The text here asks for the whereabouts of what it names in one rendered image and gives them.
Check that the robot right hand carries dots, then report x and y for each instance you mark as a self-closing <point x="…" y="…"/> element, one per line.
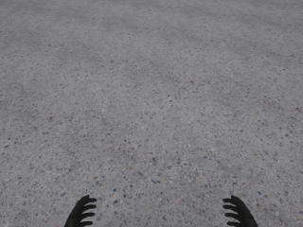
<point x="244" y="216"/>

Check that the robot left hand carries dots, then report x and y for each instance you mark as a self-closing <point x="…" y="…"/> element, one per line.
<point x="76" y="216"/>

